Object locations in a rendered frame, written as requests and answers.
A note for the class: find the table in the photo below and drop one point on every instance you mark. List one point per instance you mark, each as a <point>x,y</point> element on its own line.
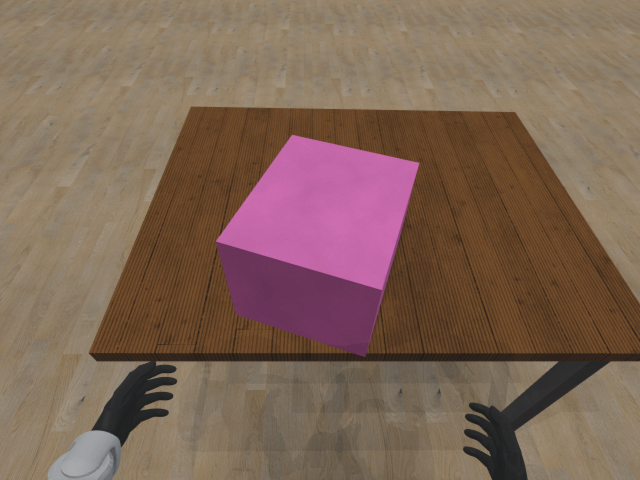
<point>495,262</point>

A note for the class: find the robot left forearm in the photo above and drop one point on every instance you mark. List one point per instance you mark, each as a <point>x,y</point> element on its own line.
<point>93,455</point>

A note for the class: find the left robot hand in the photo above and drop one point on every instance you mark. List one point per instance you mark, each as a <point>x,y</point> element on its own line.
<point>123,413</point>

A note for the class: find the carton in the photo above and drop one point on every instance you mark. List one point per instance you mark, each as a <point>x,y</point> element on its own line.
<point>311,248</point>

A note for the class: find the right robot hand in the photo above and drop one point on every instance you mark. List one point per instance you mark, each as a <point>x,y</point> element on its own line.
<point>506,460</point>

